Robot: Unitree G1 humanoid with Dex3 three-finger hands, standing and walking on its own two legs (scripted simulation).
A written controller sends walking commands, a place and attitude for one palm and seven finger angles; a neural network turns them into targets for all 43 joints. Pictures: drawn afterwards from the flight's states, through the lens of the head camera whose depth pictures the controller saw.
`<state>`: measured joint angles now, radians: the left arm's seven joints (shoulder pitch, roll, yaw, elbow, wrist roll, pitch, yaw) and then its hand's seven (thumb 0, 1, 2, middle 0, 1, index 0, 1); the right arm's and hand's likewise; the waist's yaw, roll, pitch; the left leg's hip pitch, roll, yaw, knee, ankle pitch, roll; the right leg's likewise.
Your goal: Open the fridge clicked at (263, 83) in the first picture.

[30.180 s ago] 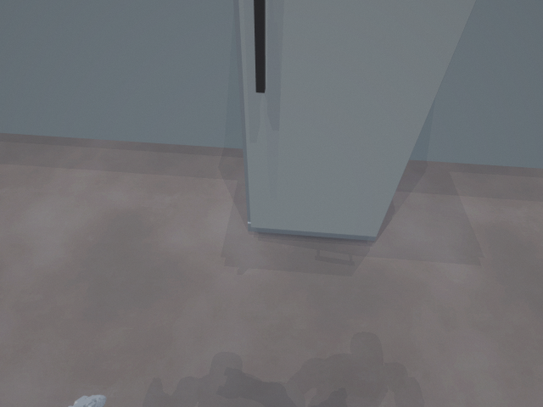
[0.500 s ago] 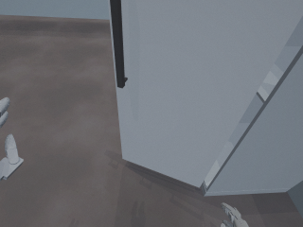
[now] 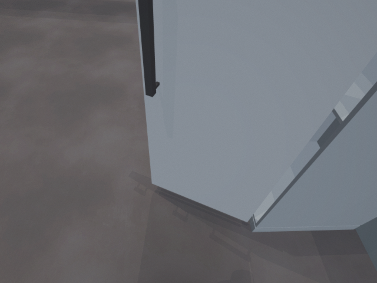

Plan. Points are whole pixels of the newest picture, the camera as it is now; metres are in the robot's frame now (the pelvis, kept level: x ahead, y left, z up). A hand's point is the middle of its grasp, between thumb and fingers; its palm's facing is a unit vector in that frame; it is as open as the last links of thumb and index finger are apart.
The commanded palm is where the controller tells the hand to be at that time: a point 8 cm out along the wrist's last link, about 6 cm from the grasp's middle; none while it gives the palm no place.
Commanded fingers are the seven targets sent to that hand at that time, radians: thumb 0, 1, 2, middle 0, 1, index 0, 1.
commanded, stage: let the arm hang, fingers relaxed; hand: left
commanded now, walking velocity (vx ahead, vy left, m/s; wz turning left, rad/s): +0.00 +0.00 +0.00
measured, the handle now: (150, 10) +0.65 +0.14 +0.25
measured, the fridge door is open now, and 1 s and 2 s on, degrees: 66 66 66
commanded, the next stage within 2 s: look to check the result in 0.78 s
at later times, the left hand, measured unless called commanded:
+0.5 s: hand out of the picture +0.01 +0.20 -0.17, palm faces -0.01 -0.97 -0.23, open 7.4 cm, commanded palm none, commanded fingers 0.00 0.90 0.90 -0.20 -0.30 -0.20 -0.30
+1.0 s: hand out of the picture +0.03 +0.20 -0.17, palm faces -0.02 -0.97 -0.24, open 7.4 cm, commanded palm none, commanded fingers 0.00 0.90 0.90 -0.20 -0.30 -0.20 -0.30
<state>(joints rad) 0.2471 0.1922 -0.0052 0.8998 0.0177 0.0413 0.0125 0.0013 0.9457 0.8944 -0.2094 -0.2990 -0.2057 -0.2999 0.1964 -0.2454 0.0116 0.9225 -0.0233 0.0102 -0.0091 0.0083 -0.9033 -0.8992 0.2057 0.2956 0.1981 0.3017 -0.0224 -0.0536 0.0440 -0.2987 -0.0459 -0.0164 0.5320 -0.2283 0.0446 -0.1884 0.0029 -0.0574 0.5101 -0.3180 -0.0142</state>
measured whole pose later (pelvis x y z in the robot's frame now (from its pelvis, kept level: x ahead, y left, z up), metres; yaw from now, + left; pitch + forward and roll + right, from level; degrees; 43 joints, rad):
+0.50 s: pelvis +0.01 +0.01 +0.01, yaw -1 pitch -1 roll +0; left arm 0.27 0.20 0.00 1.15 0.02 -0.01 0.02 0.00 0.91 0.90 -0.20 -0.30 -0.20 -0.30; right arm 0.25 -0.17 0.01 1.12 -0.01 0.00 -0.03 0.01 -0.91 -0.90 0.21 0.30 0.20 0.30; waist 0.00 0.01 0.02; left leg -0.19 -0.06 0.01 0.39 -0.18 0.06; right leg -0.10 -0.01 -0.03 0.38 -0.27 0.00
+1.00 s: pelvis +0.02 +0.01 +0.01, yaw -1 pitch -1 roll +0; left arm 0.23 0.22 0.01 1.15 0.01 -0.01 0.02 0.00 0.90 0.90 -0.20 -0.30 -0.20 -0.30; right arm 0.23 -0.20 0.00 1.13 -0.01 0.00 -0.03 0.00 -0.90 -0.90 0.20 0.30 0.20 0.30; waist -0.01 0.00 0.05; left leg -0.18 -0.05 0.01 0.38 -0.18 0.05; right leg -0.08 0.00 -0.03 0.35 -0.26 -0.01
